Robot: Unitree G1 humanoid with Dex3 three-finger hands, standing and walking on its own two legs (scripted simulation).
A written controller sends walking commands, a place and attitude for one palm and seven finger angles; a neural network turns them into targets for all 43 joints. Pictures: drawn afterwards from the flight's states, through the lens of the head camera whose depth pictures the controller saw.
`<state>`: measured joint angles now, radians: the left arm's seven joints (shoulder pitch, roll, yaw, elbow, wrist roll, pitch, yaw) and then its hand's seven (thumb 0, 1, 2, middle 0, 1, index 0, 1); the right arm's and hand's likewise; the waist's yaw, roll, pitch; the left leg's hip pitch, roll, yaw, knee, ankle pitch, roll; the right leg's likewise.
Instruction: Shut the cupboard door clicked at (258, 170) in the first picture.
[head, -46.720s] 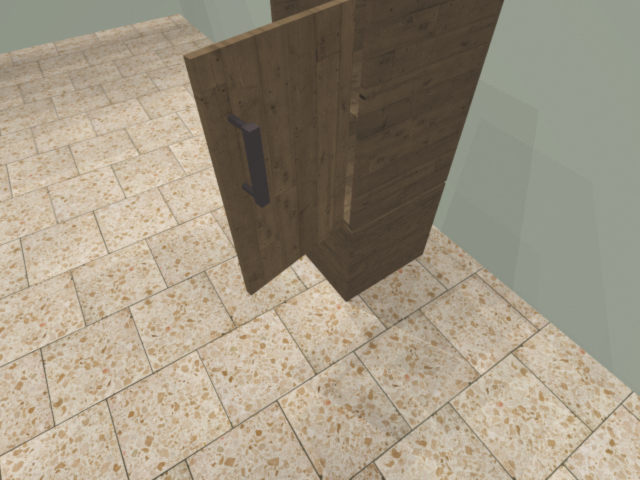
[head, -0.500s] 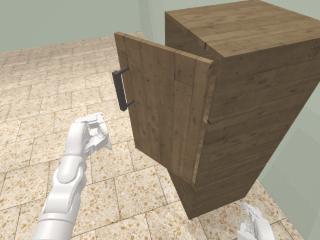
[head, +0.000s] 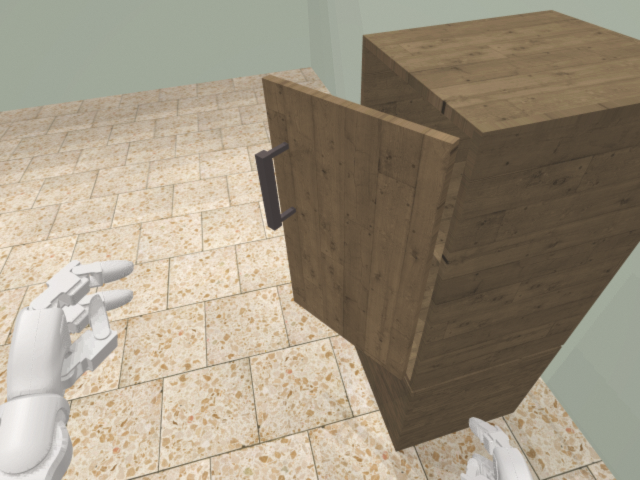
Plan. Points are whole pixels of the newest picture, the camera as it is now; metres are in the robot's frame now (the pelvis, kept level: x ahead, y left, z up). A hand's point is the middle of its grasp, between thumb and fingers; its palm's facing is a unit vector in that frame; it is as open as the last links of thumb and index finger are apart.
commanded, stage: draw the hand back to the body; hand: left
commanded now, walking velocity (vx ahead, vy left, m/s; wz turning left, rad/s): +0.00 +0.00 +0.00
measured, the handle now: (278, 187) +0.59 +0.15 +0.06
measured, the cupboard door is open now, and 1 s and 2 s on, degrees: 32 32 32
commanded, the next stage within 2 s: step back with the hand held close in 0.50 s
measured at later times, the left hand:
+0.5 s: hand (76, 350) +0.19 +0.26 +0.15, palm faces +0.46 -0.80 -0.38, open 7.4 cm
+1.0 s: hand (58, 354) +0.18 +0.28 +0.15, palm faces +0.34 -0.78 -0.52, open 7.4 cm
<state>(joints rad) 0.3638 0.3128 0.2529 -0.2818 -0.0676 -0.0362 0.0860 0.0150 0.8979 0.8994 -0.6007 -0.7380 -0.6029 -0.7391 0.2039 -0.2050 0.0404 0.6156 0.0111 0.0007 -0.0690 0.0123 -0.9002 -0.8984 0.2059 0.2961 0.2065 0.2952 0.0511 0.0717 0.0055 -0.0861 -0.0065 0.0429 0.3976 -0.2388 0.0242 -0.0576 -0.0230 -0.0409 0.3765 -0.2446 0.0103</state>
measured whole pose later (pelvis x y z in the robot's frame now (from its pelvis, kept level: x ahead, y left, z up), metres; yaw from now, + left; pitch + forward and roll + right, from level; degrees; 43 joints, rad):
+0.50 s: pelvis +0.00 +0.00 +0.00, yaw +0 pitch -4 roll +0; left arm 0.46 0.33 0.33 -0.38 -0.06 -0.06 0.11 0.02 0.89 0.90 -0.21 -0.31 -0.21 -0.31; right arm 0.20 -0.21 0.02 0.63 0.00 -0.08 -0.08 0.01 -0.90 -0.90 0.20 0.30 0.21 0.30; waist 0.07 0.06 0.00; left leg -0.09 0.00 0.04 0.41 -0.25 0.02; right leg -0.05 -0.02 -0.05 0.38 -0.25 0.01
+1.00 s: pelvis -0.02 +0.02 +0.00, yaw -1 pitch +1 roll -1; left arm 0.56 0.44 0.41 -0.48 -0.07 -0.13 0.11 0.02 0.89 0.90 -0.21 -0.30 -0.21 -0.30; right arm 0.17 -0.24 -0.03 0.53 0.02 0.06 -0.09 0.01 -0.90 -0.90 0.20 0.30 0.20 0.29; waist 0.01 0.03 0.02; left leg -0.27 -0.01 0.07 0.48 -0.23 0.05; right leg -0.24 -0.03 -0.02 0.44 -0.22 0.03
